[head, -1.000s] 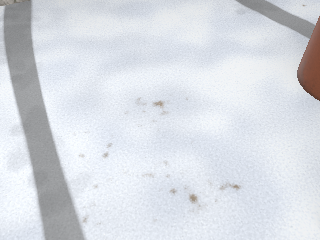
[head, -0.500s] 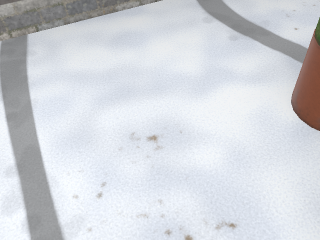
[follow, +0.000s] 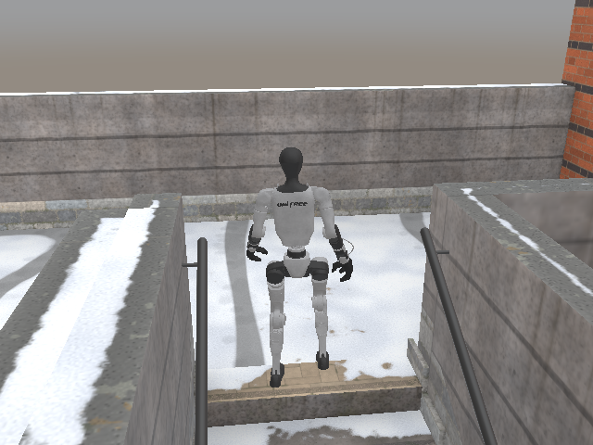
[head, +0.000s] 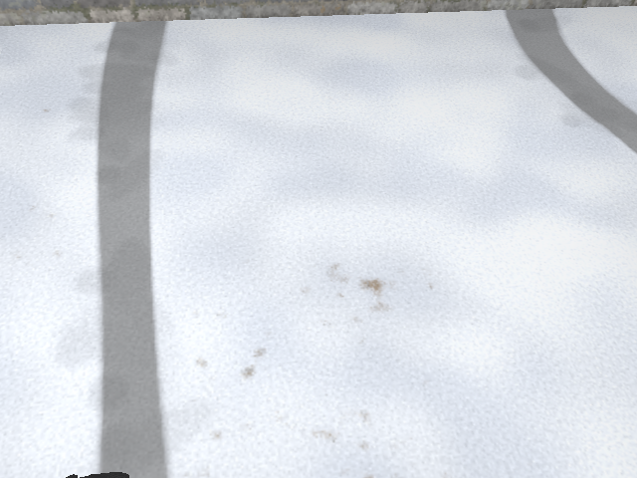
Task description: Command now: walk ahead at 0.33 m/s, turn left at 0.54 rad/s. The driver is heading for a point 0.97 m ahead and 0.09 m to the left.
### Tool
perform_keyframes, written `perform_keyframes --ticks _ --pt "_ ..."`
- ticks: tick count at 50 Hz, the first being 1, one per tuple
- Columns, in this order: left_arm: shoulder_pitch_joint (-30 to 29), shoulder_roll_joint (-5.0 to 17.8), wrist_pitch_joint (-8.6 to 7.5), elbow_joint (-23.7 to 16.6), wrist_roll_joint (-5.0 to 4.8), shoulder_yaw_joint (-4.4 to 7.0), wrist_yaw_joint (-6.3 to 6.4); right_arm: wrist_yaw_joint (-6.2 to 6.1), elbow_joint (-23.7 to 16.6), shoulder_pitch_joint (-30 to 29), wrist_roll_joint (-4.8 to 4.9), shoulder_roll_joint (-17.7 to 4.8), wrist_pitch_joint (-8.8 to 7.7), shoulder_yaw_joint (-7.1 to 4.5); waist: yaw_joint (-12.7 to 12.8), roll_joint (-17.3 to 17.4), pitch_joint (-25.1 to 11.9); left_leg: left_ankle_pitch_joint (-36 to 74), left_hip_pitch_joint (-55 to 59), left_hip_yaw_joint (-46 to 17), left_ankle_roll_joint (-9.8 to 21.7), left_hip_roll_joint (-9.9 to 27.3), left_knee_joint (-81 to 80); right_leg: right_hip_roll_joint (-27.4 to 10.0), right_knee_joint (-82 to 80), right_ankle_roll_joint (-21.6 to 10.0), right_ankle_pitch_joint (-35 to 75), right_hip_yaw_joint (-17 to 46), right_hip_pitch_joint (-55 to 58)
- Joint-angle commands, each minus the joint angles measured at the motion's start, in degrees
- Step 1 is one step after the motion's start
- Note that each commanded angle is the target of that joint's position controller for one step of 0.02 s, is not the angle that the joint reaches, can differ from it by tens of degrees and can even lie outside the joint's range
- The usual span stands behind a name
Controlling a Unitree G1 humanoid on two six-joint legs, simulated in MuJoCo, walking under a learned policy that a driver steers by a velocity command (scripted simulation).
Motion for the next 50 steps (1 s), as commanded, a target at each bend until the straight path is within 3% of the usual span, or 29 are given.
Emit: perform_keyframes --ticks 1,2,4,6,7,8,9,10,11,12,14,15,18,21,25,27,29,30,31,32,33,34,36,38,40,41,44,47,50 --pt "-8.3 1.0 -1.83 -5.7 -0.67 -0.42 -0.86 -0.10 -4.1 -2.2 1.12 -11.1 -1.44 -3.04 0.3 9.3 1.5 -7.0 -0.3 -12.6 10.7 9.6 -9.3 2.8 -11.7 -0.2 -0.5 -1.2 1.3" --pt "-8.2 0.7 -1.75 -5.7 -1.02 -0.46 -1.05 0.07 -3.8 -1.4 1.59 -11.7 -1.32 -3.22 0.3 10.5 2.1 -9.4 -1.7 -14.2 11.4 10.2 -8.8 3.2 -13.8 0.0 -2.5 -1.6 3.7" --pt "-5.9 2.8 -2.09 -6.0 -1.43 0.43 -1.51 0.60 -4.5 -2.5 2.44 -12.7 -0.41 -3.79 1.8 12.8 2.4 -13.2 -4.0 -18.5 11.0 11.0 -6.8 2.5 -18.6 -0.1 -1.6 0.4 9.7" --pt "-0.5 4.9 -2.65 -4.4 -1.23 1.53 -1.14 0.70 -5.7 -4.5 2.26 -10.2 0.02 -3.25 5.3 11.5 1.4 -12.4 -8.5 -18.1 8.3 8.2 -1.9 2.1 -24.8 -1.0 3.3 0.1 20.0" --pt "5.1 6.4 -2.92 -3.4 -0.99 2.29 -0.64 0.77 -6.6 -5.7 1.74 -7.5 -0.09 -2.42 8.2 9.5 -1.7 -11.7 -14.2 -15.6 6.0 5.0 5.7 -1.4 -25.8 -2.1 2.7 3.0 30.1" --pt "13.3 10.7 -2.96 -3.1 0.25 3.15 0.12 1.04 -8.0 -6.3 0.38 -1.9 -0.01 -0.67 10.7 -1.2 -8.6 -15.7 -21.2 -7.6 2.6 -0.3 26.2 -14.9 -28.7 -6.0 -8.4 16.9 40.9" --pt "13.4 14.5 -2.49 -2.7 1.71 3.54 0.02 0.32 -11.1 -4.9 1.91 -3.2 -0.90 -0.70 7.0 -15.5 -5.6 -21.0 -37.6 -1.8 0.7 -2.4 40.3 -24.8 -37.8 -13.2 -30.3 41.2 41.9" --pt "11.3 9.7 -2.64 -2.8 1.15 2.47 0.15 -0.16 -9.8 -4.7 2.29 -7.1 -1.01 -1.72 6.4 -11.5 -0.6 -16.4 -40.6 -3.4 0.0 2.1 50.0 -25.1 -39.6 -14.8 -35.9 43.6 36.6" --pt "9.3 5.7 -2.49 -2.5 0.11 1.20 0.39 0.16 -8.6 -6.0 1.95 -8.6 -0.83 -2.20 5.6 -7.6 4.1 -11.0 -42.0 -3.0 -0.4 3.5 53.5 -22.3 -38.8 -13.1 -29.6 34.3 33.1" --pt "7.7 4.5 -2.35 -2.7 0.21 0.76 0.43 0.37 -7.3 -6.0 1.58 -8.2 -0.65 -2.26 4.6 -5.1 4.8 -6.7 -40.5 -2.7 -0.8 4.5 54.6 -18.8 -38.6 -11.3 -20.4 25.7 30.2" --pt "7.0 4.2 -2.43 -1.9 1.34 0.58 0.51 1.36 -7.0 -7.7 1.31 -8.0 -0.24 -2.45 4.3 -4.8 5.2 -1.0 -39.2 -1.2 -1.1 6.5 53.8 -14.3 -38.9 -9.2 -8.3 13.5 27.1" --pt "7.8 4.0 -2.88 -1.2 1.31 0.48 0.56 1.81 -7.1 -8.8 1.45 -7.3 0.03 -2.14 4.8 -5.7 5.0 0.8 -38.5 -0.5 -1.6 6.9 53.6 -13.8 -39.3 -9.5 -4.3 10.2 25.8" --pt "10.1 3.6 -3.27 1.4 2.03 -0.26 1.19 1.74 -7.6 -12.1 1.68 -5.7 0.33 -1.60 5.7 -4.6 5.7 5.1 -40.6 0.0 -3.0 7.1 49.5 -13.1 -40.1 -10.4 5.0 3.6 26.4" --pt "10.7 5.4 -3.16 2.8 2.16 -0.05 1.38 2.68 -9.0 -16.7 1.13 -4.2 0.09 -0.72 6.4 -3.7 6.8 10.0 -36.3 1.7 -3.2 7.4 35.2 -12.5 -40.6 -10.5 10.6 -1.2 24.7" --pt "13.1 9.3 -2.61 4.8 -0.01 0.73 1.06 4.11 -10.6 -23.2 1.42 -3.4 -0.35 0.21 7.8 -1.0 8.9 11.7 -28.4 7.0 -1.0 6.7 20.0 -14.6 -43.3 -10.8 12.3 -3.2 25.6" --pt "14.1 10.5 -2.09 6.0 -0.80 0.97 0.57 4.43 -11.1 -23.7 1.19 -4.9 -0.36 -0.33 7.0 -1.9 8.4 9.0 -26.0 8.3 1.1 5.0 15.2 -15.8 -40.9 -10.5 22.8 -3.8 31.1" --pt "12.6 13.2 -1.58 6.3 -1.33 1.52 0.42 4.14 -10.2 -17.2 0.43 -8.5 0.06 -2.07 1.8 -4.1 2.5 7.0 -15.6 10.2 3.5 1.3 11.7 -15.9 -31.0 -8.8 43.6 -6.3 34.1" --pt "12.5 12.4 -1.30 6.5 -1.48 1.10 0.52 3.53 -7.5 -8.2 0.19 -11.4 0.53 -3.69 -2.9 -3.8 -3.1 9.2 -2.3 11.6 5.1 -1.1 9.6 -13.6 -20.4 -7.2 48.8 -8.7 31.0" --pt "12.7 10.8 -1.33 5.8 -1.12 0.19 0.49 2.28 -5.5 1.5 0.28 -14.9 1.29 -5.34 -7.1 -2.3 -9.2 9.3 15.1 6.8 6.6 2.1 11.7 -10.8 -6.2 -5.2 38.2 -9.6 19.6" --pt "19.6 2.1 -1.74 3.8 1.03 -2.83 0.04 1.84 -4.9 4.2 -0.72 -21.1 0.81 -5.74 -2.0 16.1 -17.0 2.2 35.6 -22.1 15.1 19.9 7.9 -1.2 18.6 -1.1 -6.6 -7.9 -3.9" --pt "18.6 4.3 -2.94 5.0 0.40 -2.67 -0.11 1.91 -5.7 4.9 -0.49 -16.1 0.12 -4.27 -3.5 14.6 -25.6 -2.8 34.0 -39.7 17.3 24.5 -2.7 0.8 30.1 -1.4 -19.6 4.1 -8.1" --pt "12.7 8.0 -3.22 3.0 -1.52 -1.32 -0.51 2.44 -5.4 1.4 -0.50 -13.3 -0.52 -3.21 -3.2 10.5 -15.4 -1.9 27.6 -30.8 14.4 22.0 -3.3 -2.3 33.2 -2.1 -15.8 4.1 -14.9" --pt "7.4 7.0 -2.93 1.6 0.41 -1.76 -0.03 2.77 -5.2 -5.5 -0.47 -10.6 -1.36 -2.40 0.3 4.7 -5.4 6.2 10.7 -16.9 11.8 17.5 -4.9 -7.2 26.9 -2.4 -5.8 2.2 -13.2" --pt "10.3 6.2 -1.49 2.3 0.22 -1.48 -0.14 3.02 -5.3 -8.4 -0.88 -9.0 -2.21 -1.97 4.1 6.4 -3.2 6.8 2.4 -11.7 11.3 14.7 -9.6 -9.2 23.3 -2.3 -1.1 3.1 -7.3" --pt "10.6 4.9 -0.16 3.3 0.06 -1.53 0.36 3.06 -4.4 -8.5 -1.00 -8.5 -3.59 -1.75 5.2 6.1 -0.9 9.1 -0.5 -7.4 11.6 13.3 -12.2 -9.3 19.9 -1.3 1.6 2.5 -7.6" --pt "9.0 4.7 0.42 2.9 0.65 -1.58 0.39 2.82 -3.6 -8.0 -1.02 -8.6 -4.05 -1.84 5.2 4.5 0.4 11.5 -2.0 -5.5 11.6 12.9 -12.9 -9.4 17.6 -0.8 4.0 2.5 -8.3" --pt "3.4 4.1 0.61 1.5 1.16 -1.71 0.17 1.90 -1.6 -6.2 -1.05 -9.4 -4.08 -1.99 4.3 4.6 3.0 17.7 -1.3 -0.3 10.4 11.4 -13.6 -8.9 7.3 0.3 13.2 2.1 -11.5" --pt "-2.1 3.2 0.29 0.8 0.57 -2.24 -0.60 1.19 0.0 -4.8 -0.76 -10.1 -4.14 -2.05 2.0 4.1 4.5 19.0 -0.2 4.7 7.7 10.6 -14.5 -6.9 -4.0 -0.7 22.6 0.1 -9.0" --pt "-6.5 2.6 0.05 -1.1 -0.15 -2.56 -1.35 0.90 2.2 -2.0 -0.67 -11.4 -3.75 -2.34 0.1 3.7 5.2 19.3 6.8 6.4 6.9 13.2 -14.1 -5.3 -9.3 -2.2 22.8 0.5 -11.2"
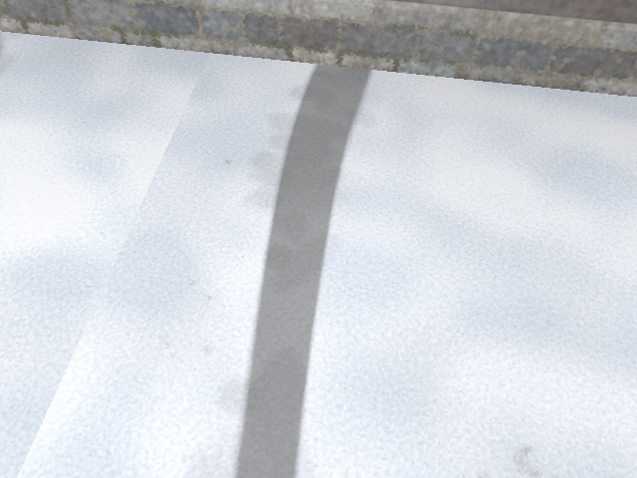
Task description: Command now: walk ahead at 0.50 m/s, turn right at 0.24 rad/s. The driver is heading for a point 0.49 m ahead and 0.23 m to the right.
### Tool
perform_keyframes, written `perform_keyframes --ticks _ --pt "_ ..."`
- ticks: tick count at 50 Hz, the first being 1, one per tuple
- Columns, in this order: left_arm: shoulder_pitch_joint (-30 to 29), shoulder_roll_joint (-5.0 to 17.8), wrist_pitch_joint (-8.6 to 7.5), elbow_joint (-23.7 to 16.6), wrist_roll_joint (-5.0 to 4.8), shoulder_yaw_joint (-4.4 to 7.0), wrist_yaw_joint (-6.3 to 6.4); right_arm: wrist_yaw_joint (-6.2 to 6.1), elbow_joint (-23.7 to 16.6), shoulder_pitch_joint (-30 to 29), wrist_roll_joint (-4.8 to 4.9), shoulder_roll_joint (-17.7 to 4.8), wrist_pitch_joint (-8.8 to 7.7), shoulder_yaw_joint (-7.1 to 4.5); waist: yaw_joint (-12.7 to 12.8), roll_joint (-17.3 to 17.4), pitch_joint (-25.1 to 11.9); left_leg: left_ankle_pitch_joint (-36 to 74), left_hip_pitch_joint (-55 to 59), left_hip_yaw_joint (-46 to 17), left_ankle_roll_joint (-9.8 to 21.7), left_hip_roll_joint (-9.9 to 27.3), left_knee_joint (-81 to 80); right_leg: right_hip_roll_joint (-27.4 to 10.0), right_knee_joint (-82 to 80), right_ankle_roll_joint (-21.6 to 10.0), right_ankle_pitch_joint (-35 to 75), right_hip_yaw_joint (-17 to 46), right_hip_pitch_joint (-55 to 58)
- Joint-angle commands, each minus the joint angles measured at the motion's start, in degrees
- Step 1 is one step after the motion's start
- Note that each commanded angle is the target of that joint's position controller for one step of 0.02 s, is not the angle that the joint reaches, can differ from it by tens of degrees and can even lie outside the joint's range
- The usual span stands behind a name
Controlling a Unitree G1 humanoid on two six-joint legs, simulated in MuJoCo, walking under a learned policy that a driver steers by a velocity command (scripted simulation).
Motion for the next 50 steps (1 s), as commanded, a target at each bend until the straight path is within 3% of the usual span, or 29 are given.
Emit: perform_keyframes --ticks 1,5,7,8,9,10,11,12,13,14,15,16,19,23,25,28,30,32,33,34,35,36,37,38,40,42,44,48,50 --pt "-6.0 2.3 -0.49 -5.0 -0.60 0.32 -0.95 -0.42 -1.8 0.3 0.20 -9.2 -0.40 -2.40 -0.9 5.2 4.1 19.0 1.0 -3.4 6.0 17.5 -4.4 1.7 -4.7 -1.3 1.5 0.2 -1.0" --pt "-9.0 2.5 -0.62 -8.4 -0.46 0.56 -2.69 -1.01 -0.4 0.4 0.87 -9.5 1.59 -2.89 -1.2 5.5 4.9 28.1 9.4 -1.0 5.0 20.0 0.6 3.3 -8.4 -3.3 -7.1 -1.7 -3.3" --pt "-5.7 4.0 -0.69 -8.6 0.11 1.31 -3.28 -1.77 -1.1 -1.1 0.46 -11.3 2.06 -3.38 1.2 8.7 0.8 48.8 9.4 1.4 3.3 19.2 8.4 7.1 -8.2 -5.4 -13.6 -6.3 5.6" --pt "-0.7 5.9 -0.52 -7.8 0.22 2.30 -3.14 -2.20 -1.5 -1.6 0.57 -12.2 2.47 -3.62 3.9 9.8 -2.6 57.8 9.1 2.4 2.5 18.5 15.7 9.5 -8.4 -6.7 -15.8 -7.8 12.5" --pt "8.2 8.7 -0.51 -5.9 0.16 3.91 -2.57 -2.61 -1.9 -2.6 0.72 -12.6 2.75 -3.60 8.8 8.5 -6.9 58.4 4.1 4.3 0.7 16.3 27.9 11.6 -12.1 -8.9 -12.5 -7.7 25.5" --pt "18.0 13.7 0.14 -4.3 0.16 5.57 -1.36 -2.80 -3.5 -2.2 -0.15 -10.9 2.34 -2.62 12.2 1.7 -13.8 39.1 -11.7 4.5 -1.4 13.3 46.5 2.5 -11.8 -13.1 -9.5 6.8 45.7" --pt "16.9 17.4 -0.50 -5.1 -0.27 5.80 -1.28 -1.35 -5.4 5.3 -1.66 -2.2 0.39 0.13 4.9 -11.2 -19.8 -18.3 -37.0 -2.6 -5.2 0.7 65.7 -11.6 -16.8 -24.7 -17.6 39.8 64.6" --pt "19.8 12.3 -0.38 -4.9 -0.35 4.84 -0.94 -0.31 -5.6 -0.9 0.35 -7.6 -1.81 -0.73 10.1 -5.3 -23.2 -18.1 -43.4 -12.4 -4.3 1.9 70.9 -11.5 -23.3 -24.2 -23.5 45.4 66.9" --pt "17.6 9.7 -0.41 -4.7 -0.11 4.21 -0.42 0.09 -7.6 -6.5 2.20 -9.1 -2.69 -1.07 10.6 -3.3 -14.6 -13.1 -47.7 -11.9 -3.4 4.9 69.9 -9.7 -24.0 -21.2 -19.5 35.5 61.0" --pt "13.5 8.3 -0.37 -5.4 -0.39 3.70 -0.25 -0.36 -8.3 -8.7 1.14 -8.2 -3.28 -0.56 8.1 3.0 -10.3 -8.3 -45.6 -11.5 -3.0 7.6 65.0 -7.2 -24.6 -19.3 -13.5 28.8 51.7" --pt "10.1 6.3 -0.27 -6.1 -0.19 3.08 0.02 -0.87 -8.3 -9.7 0.00 -8.2 -3.26 -0.84 5.8 4.9 -6.8 -5.7 -42.1 -11.0 -3.5 9.2 60.3 -5.1 -26.2 -18.0 -7.8 24.2 43.7" --pt "8.9 5.4 -0.28 -6.7 0.27 2.71 0.22 -0.72 -8.6 -9.1 -0.31 -8.4 -2.54 -0.99 3.8 3.8 -5.3 -4.4 -39.0 -11.6 -4.0 10.0 58.5 -4.0 -28.5 -18.2 -5.5 22.8 38.7" --pt "8.5 7.7 -0.38 -6.8 -0.04 3.40 0.80 -0.54 -8.8 -8.3 -0.79 -7.2 -0.75 -0.87 1.6 3.1 -1.8 -3.4 -36.6 -9.6 -6.5 10.5 50.7 -2.4 -30.9 -18.3 -1.3 18.4 30.0" --pt "10.9 9.5 0.28 -5.7 -0.63 3.98 1.92 -0.26 -10.5 -17.4 -0.90 -4.2 -0.56 0.38 4.8 0.2 0.4 12.3 -31.5 -7.1 -8.2 7.1 30.3 3.7 -29.6 -14.1 -2.3 10.8 24.3" --pt "14.3 9.2 0.66 -4.7 -0.88 3.92 1.93 0.21 -11.1 -21.8 -0.13 -3.6 -0.66 0.57 7.6 -0.9 -0.5 18.6 -27.7 -6.3 -8.1 4.8 22.8 3.9 -28.3 -12.8 -5.9 11.7 24.8" --pt "17.0 8.8 1.08 -3.2 -0.93 3.75 2.22 0.52 -11.6 -23.4 -0.02 -6.2 -1.25 -0.53 8.1 -2.9 -1.2 19.4 -26.4 -7.8 -6.5 3.7 16.8 1.9 -22.7 -10.8 -5.0 15.7 30.9" --pt "16.1 8.7 1.77 -3.4 -0.33 3.81 2.73 0.73 -11.2 -21.3 -0.49 -7.9 -2.02 -1.48 6.4 -4.1 -2.6 16.4 -24.5 -8.3 -4.5 3.5 15.2 0.6 -16.8 -9.0 0.6 18.1 35.2" --pt "13.8 6.5 1.88 -4.8 0.15 3.14 2.85 0.46 -9.7 -14.2 -1.73 -8.8 -2.71 -2.12 2.4 -3.3 -7.1 26.1 -12.4 -7.7 -1.1 5.7 11.5 4.5 -6.6 -5.4 6.1 16.2 34.2" --pt "15.1 3.5 1.50 -6.4 1.31 2.01 2.76 0.19 -9.5 -7.7 -3.06 -12.3 -2.87 -2.71 0.9 4.5 -15.3 46.8 4.4 -16.8 3.6 16.5 16.8 8.6 8.4 -2.5 -9.2 13.0 24.9" --pt "26.4 2.0 1.09 -4.5 0.55 1.12 2.33 0.49 -7.8 -4.2 -2.42 -13.0 -1.74 -3.04 3.4 21.0 -24.0 54.1 20.4 -35.5 15.2 29.9 17.5 15.1 26.2 1.2 -47.9 9.8 10.4" --pt "27.8 7.6 1.38 -3.0 -0.08 1.95 2.15 0.75 -7.9 -3.7 -0.10 -10.8 -0.71 -2.87 2.5 16.3 -25.0 35.9 18.2 -41.5 15.2 30.1 14.5 11.5 33.0 2.0 -46.6 11.8 6.5" --pt "20.6 9.7 2.27 -3.7 -0.56 2.70 2.39 0.52 -8.8 -6.7 0.12 -7.9 -0.02 -2.01 1.0 10.7 -17.0 28.0 11.4 -35.0 12.6 26.6 12.6 9.8 35.1 2.9 -42.2 10.1 3.9" --pt "15.4 9.2 3.21 -4.8 -0.15 2.62 2.80 0.46 -9.0 -10.5 -0.40 -5.6 0.56 -0.89 1.5 6.6 -11.7 26.2 3.3 -29.1 10.6 23.3 11.0 8.0 32.6 3.4 -38.7 8.3 4.4" --pt "12.9 8.2 4.00 -5.7 0.43 2.56 3.04 0.57 -8.9 -13.5 -0.64 -4.1 0.84 -0.08 2.9 6.2 -7.7 26.7 -4.0 -25.2 9.9 21.0 9.6 6.0 28.6 3.6 -36.8 7.7 6.6" --pt "14.7 4.5 5.01 -5.3 0.65 1.76 3.08 0.82 -7.8 -16.6 -1.29 -4.2 1.17 0.00 6.0 10.1 -5.0 29.5 -14.3 -17.5 8.1 16.1 6.8 4.6 17.4 3.9 -34.3 4.2 15.7" --pt "15.4 2.2 4.86 -4.7 1.08 1.01 3.31 0.74 -6.8 -17.1 -1.34 -5.4 1.33 -0.41 6.2 11.6 -6.6 37.1 -15.9 -13.5 8.7 14.8 6.9 5.2 7.9 4.5 -32.4 1.8 21.5" --pt "14.6 2.4 4.81 -4.2 1.12 0.90 3.31 0.48 -5.6 -15.8 -0.80 -6.4 1.71 -0.74 5.4 11.5 -9.4 35.7 -13.9 -13.5 9.5 15.8 7.4 5.0 1.5 4.4 -27.0 1.5 25.2" --pt "12.0 3.0 5.66 -4.1 1.62 1.32 2.92 0.44 -4.6 -16.6 0.17 -5.7 3.04 -0.10 5.8 10.2 -6.6 5.2 -18.8 -13.7 6.5 14.0 6.5 6.0 -12.8 2.0 -16.8 -0.1 33.6" --pt "9.5 5.1 5.61 -6.0 2.85 1.49 3.15 0.70 -3.2 -14.0 -0.64 -3.3 2.99 0.93 4.8 6.7 -3.5 -10.2 -23.2 -13.0 0.8 10.7 7.7 1.0 -17.3 -0.9 -13.3 5.7 36.7"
